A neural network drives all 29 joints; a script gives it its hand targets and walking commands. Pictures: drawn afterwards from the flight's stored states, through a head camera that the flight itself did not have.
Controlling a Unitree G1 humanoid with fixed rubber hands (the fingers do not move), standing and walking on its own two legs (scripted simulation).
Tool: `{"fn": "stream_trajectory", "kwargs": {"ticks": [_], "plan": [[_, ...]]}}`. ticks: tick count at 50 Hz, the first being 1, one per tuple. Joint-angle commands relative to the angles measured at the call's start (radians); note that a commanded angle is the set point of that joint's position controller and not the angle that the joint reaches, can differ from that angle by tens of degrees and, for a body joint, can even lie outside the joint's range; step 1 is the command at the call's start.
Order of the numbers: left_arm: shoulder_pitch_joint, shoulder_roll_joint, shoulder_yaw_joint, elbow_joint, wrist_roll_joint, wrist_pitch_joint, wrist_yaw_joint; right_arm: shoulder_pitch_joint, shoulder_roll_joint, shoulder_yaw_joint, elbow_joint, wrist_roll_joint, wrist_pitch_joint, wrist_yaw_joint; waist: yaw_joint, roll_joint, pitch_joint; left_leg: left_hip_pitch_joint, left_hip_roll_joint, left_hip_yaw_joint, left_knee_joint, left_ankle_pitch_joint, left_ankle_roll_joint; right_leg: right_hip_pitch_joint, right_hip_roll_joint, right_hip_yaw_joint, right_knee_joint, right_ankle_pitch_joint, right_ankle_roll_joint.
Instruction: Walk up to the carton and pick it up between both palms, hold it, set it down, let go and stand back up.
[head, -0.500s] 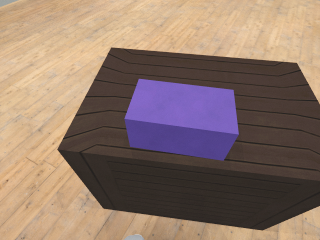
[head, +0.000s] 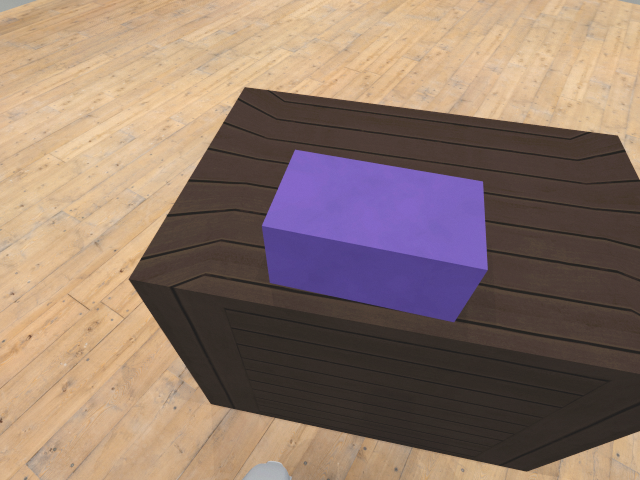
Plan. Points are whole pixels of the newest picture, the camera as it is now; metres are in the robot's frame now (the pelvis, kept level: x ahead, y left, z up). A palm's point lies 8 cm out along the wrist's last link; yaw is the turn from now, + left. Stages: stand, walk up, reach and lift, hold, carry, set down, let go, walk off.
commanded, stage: walk up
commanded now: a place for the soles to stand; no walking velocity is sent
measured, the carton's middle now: (372, 233) +0.47 -0.05 +0.01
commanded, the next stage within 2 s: reach and lift in 0.26 s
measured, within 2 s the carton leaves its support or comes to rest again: neither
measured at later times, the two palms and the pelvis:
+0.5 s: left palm (155, 462) +0.17 +0.25 -0.14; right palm out of the picture +0.13 -0.25 -0.14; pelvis -0.04 +0.00 -0.04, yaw -8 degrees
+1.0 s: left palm (144, 465) +0.16 +0.25 -0.09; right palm out of the picture +0.09 -0.21 -0.09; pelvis -0.04 +0.01 +0.00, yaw -12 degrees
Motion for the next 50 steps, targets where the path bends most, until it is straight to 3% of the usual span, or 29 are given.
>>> {"fn": "stream_trajectory", "kwargs": {"ticks": [1, 4, 6, 7, 8, 10, 11, 12, 13, 14, 15, 16, 18, 20, 22, 23, 25, 28, 30, 34, 37, 41, 44, 50], "plan": [[0.049, 0.161, 0.033, -0.056, 0.003, -0.003, 0.004, 0.061, -0.168, -0.043, -0.064, 0.004, -0.028, -0.005, -0.021, 0.041, -0.065, 0.032, 0.061, -0.063, -0.062, 0.355, 0.118, -0.035, -0.149, 0.174, -0.138, 0.299, 0.007], [0.067, 0.149, 0.037, -0.069, 0.004, 0.007, 0.003, 0.075, -0.202, -0.055, -0.068, 0.005, -0.022, -0.012, -0.019, 0.104, -0.079, -0.018, 0.112, -0.221, -0.144, 0.201, 0.169, -0.031, -0.092, 0.217, -0.078, 0.157, 0.021], [0.082, 0.136, 0.037, -0.077, 0.008, 0.006, 0.001, 0.053, -0.216, -0.057, -0.075, 0.008, -0.017, -0.015, -0.006, 0.099, -0.052, -0.092, 0.128, -0.285, -0.196, 0.101, 0.179, -0.015, -0.077, 0.249, -0.081, 0.106, 0.022], [0.101, 0.13, 0.037, -0.073, 0.007, 0.004, 0.001, 0.039, -0.214, -0.055, -0.075, 0.007, -0.015, -0.014, 0.005, 0.117, -0.058, -0.124, 0.113, -0.269, -0.203, 0.039, 0.161, 0.012, -0.082, 0.265, -0.114, 0.073, 0.009], [0.119, 0.135, 0.041, -0.066, 0.008, 0.0, 0.002, 0.02, -0.201, -0.048, -0.081, 0.008, -0.013, -0.013, 0.017, 0.095, -0.038, -0.165, 0.082, -0.218, -0.181, 0.013, 0.132, 0.035, -0.105, 0.275, -0.168, 0.065, -0.003], [0.126, 0.151, 0.043, -0.054, 0.0, -0.014, 0.008, -0.013, -0.148, -0.032, -0.094, 0.004, -0.014, -0.009, 0.029, 0.029, -0.039, -0.149, -0.006, 0.001, -0.017, 0.089, 0.065, 0.035, -0.235, 0.302, -0.315, 0.144, -0.025], [0.095, 0.159, 0.04, -0.059, -0.005, -0.019, 0.011, 0.004, -0.123, -0.026, -0.094, 0.001, -0.016, -0.007, 0.015, 0.021, -0.02, -0.128, -0.008, 0.062, 0.003, 0.063, 0.049, 0.018, -0.287, 0.297, -0.335, 0.23, -0.028], [0.07, 0.165, 0.04, -0.066, -0.001, -0.023, 0.013, 0.021, -0.115, -0.026, -0.088, -0.005, -0.019, -0.005, 0.006, 0.007, -0.033, -0.097, 0.004, 0.071, 0.016, 0.024, 0.05, 0.015, -0.306, 0.27, -0.323, 0.315, -0.035], [0.049, 0.165, 0.039, -0.066, 0.001, -0.023, 0.013, 0.032, -0.112, -0.026, -0.085, -0.004, -0.021, -0.007, -0.007, -0.005, -0.016, -0.078, 0.015, 0.072, 0.004, 0.05, 0.06, -0.011, -0.303, 0.236, -0.297, 0.392, -0.033], [-0.642, 0.296, 0.116, -0.471, -0.017, 0.168, 0.014, -0.597, -0.053, -0.195, -0.113, -0.149, -0.087, 0.033, -0.098, 0.021, -0.207, -0.189, 0.083, 0.073, 0.066, -0.053, 0.006, -0.377, -0.166, 0.377, 0.056, 0.246, -0.018], [-0.611, 0.273, 0.117, -0.502, -0.025, 0.285, 0.032, -0.547, -0.112, -0.185, -0.07, -0.139, -0.077, 0.062, -0.071, 0.043, -0.127, -0.229, 0.084, 0.089, 0.088, -0.11, 0.001, -0.472, -0.139, 0.363, 0.099, 0.073, -0.007], [-0.497, 0.212, 0.111, -0.464, -0.041, 0.382, 0.037, -0.522, -0.129, -0.176, -0.063, -0.102, -0.041, 0.087, -0.072, 0.01, -0.222, -0.218, 0.091, 0.077, 0.104, -0.051, 0.009, -0.422, -0.109, 0.341, 0.163, 0.109, 0.016], [-0.391, 0.169, 0.114, -0.567, -0.054, 0.488, 0.036, -0.464, -0.19, -0.144, -0.115, -0.047, 0.0, 0.128, -0.03, 0.047, -0.408, -0.156, 0.08, 0.095, 0.11, 0.125, -0.008, -0.351, -0.063, 0.315, 0.204, 0.27, 0.037], [-0.317, 0.153, 0.133, -0.679, -0.059, 0.545, 0.041, -0.39, -0.221, -0.108, -0.125, 0.009, 0.007, 0.147, -0.011, 0.08, -0.494, 0.021, 0.074, 0.091, 0.108, 0.335, -0.032, -0.353, -0.019, 0.294, 0.198, 0.442, 0.054], [-0.166, 0.128, 0.167, -0.72, -0.05, 0.572, 0.031, -0.269, -0.265, -0.069, -0.118, 0.062, 0.0, 0.141, -0.034, 0.071, -0.523, 0.193, 0.062, 0.081, 0.085, 0.536, -0.033, -0.341, 0.017, 0.283, 0.157, 0.605, 0.067], [-0.092, 0.116, 0.179, -0.72, -0.035, 0.58, 0.016, -0.217, -0.28, -0.038, -0.112, 0.088, -0.004, 0.132, -0.037, 0.063, -0.505, 0.253, 0.05, 0.086, 0.076, 0.559, -0.033, -0.319, 0.025, 0.287, 0.123, 0.662, 0.071], [-0.012, 0.126, 0.213, -0.671, 0.002, 0.587, -0.015, -0.198, -0.271, -0.001, -0.129, 0.112, 0.001, 0.1, -0.015, -0.007, -0.397, 0.221, 0.015, 0.123, 0.024, 0.361, -0.007, -0.246, 0.011, 0.322, 0.024, 0.638, 0.092], [0.003, 0.149, 0.245, -0.619, 0.048, 0.588, -0.03, -0.254, -0.203, 0.043, -0.209, 0.118, 0.015, 0.059, 0.055, -0.04, -0.24, 0.042, -0.015, 0.185, -0.03, 0.2, 0.019, -0.102, -0.009, 0.372, -0.045, 0.56, 0.114], [-0.05, 0.168, 0.259, -0.616, 0.063, 0.578, -0.027, -0.295, -0.157, 0.043, -0.285, 0.101, 0.023, 0.048, 0.086, -0.032, -0.207, -0.038, -0.009, 0.205, -0.043, 0.11, 0.022, -0.07, -0.027, 0.416, -0.088, 0.402, 0.107], [-0.207, 0.176, 0.245, -0.674, 0.026, 0.491, 0.006, -0.345, -0.074, -0.007, -0.432, 0.048, -0.002, 0.062, 0.106, -0.012, -0.191, -0.118, 0.027, 0.219, -0.053, 0.024, 0.021, -0.14, -0.06, 0.468, -0.142, 0.135, 0.092], [-0.297, 0.187, 0.218, -0.731, -0.027, 0.406, 0.023, -0.343, -0.048, -0.052, -0.537, 0.001, -0.032, 0.075, 0.09, -0.02, -0.249, -0.156, 0.053, 0.207, -0.025, -0.008, 0.021, -0.164, -0.095, 0.523, -0.157, 0.027, 0.079], [-0.296, 0.196, 0.192, -0.772, -0.086, 0.336, 0.026, -0.271, -0.043, -0.079, -0.557, -0.014, -0.066, 0.06, 0.046, -0.024, -0.3, -0.124, 0.055, 0.197, -0.035, 0.032, 0.02, -0.128, -0.105, 0.526, -0.15, 0.178, 0.086], [-0.248, 0.212, 0.175, -0.809, -0.101, 0.295, 0.03, -0.217, -0.056, -0.083, -0.531, 0.012, -0.101, 0.046, 0.032, 0.024, -0.331, -0.04, 0.043, 0.194, -0.066, 0.095, 0.014, -0.122, -0.081, 0.486, -0.141, 0.268, 0.084], [-0.169, 0.191, 0.127, -0.78, -0.13, 0.266, 0.041, -0.198, -0.097, -0.118, -0.442, 0.035, -0.132, 0.064, 0.029, 0.093, -0.321, 0.187, 0.026, 0.193, -0.18, 0.21, 0.006, -0.215, 0.02, 0.34, -0.177, 0.23, 0.062]]}}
